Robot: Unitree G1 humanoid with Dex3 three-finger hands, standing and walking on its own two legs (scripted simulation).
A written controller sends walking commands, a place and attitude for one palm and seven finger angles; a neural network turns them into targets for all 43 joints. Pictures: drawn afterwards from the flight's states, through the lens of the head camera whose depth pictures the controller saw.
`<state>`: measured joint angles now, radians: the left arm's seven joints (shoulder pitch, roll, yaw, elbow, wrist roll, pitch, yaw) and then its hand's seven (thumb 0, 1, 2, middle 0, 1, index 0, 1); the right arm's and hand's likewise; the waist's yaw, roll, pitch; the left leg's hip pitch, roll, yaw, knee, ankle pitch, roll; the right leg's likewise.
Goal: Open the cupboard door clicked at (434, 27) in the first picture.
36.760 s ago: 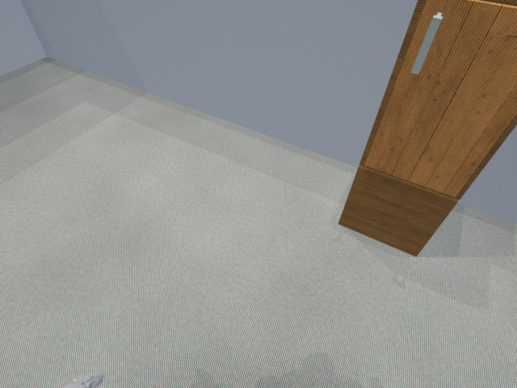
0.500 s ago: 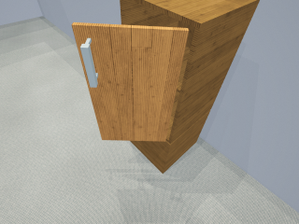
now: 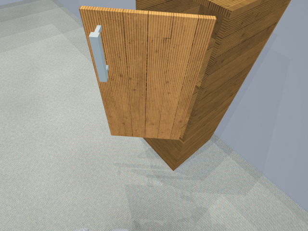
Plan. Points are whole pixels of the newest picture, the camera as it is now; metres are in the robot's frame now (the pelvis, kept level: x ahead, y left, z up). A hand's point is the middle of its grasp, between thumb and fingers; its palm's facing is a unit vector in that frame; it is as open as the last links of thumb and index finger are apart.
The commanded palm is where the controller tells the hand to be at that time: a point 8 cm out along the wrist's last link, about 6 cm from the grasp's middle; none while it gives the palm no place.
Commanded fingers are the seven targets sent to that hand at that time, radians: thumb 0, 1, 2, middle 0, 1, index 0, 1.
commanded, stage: come to a stop and stand still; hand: left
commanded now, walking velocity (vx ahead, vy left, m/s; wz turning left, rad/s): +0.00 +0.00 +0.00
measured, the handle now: (101, 54) +0.53 +0.19 +0.15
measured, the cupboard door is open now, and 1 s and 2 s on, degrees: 47 47 47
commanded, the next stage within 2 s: look again from close up in 0.92 s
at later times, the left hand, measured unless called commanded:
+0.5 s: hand out of the picture -0.05 +0.18 -0.16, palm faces -0.02 -0.98 -0.20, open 7.4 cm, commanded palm none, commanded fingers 0.00 0.90 0.90 -0.20 -0.30 -0.20 -0.30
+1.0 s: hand out of the picture -0.09 +0.15 -0.16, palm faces +0.00 -0.99 -0.14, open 7.4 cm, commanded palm none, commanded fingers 0.00 0.90 0.90 -0.20 -0.30 -0.20 -0.30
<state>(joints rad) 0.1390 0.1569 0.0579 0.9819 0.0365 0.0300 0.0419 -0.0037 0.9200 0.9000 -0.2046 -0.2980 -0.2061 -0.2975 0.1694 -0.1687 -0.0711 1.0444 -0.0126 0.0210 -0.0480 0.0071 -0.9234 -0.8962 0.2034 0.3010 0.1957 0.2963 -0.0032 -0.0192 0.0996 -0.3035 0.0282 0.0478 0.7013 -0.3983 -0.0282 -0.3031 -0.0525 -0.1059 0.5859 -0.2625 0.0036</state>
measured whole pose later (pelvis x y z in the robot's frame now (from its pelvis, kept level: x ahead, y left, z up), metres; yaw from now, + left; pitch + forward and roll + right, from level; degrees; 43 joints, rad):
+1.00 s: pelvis -0.06 +0.00 +0.01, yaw -2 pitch +0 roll +0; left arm 0.36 0.11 0.01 1.13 0.02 0.01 0.03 0.00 0.91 0.90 -0.20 -0.30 -0.20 -0.30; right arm 0.35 -0.09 -0.02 1.17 -0.02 0.01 -0.03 0.00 -0.91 -0.90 0.20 0.30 0.20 0.30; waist -0.01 -0.01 0.02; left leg -0.27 0.03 0.09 0.41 -0.14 0.01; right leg -0.17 0.00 -0.05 0.44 -0.26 -0.02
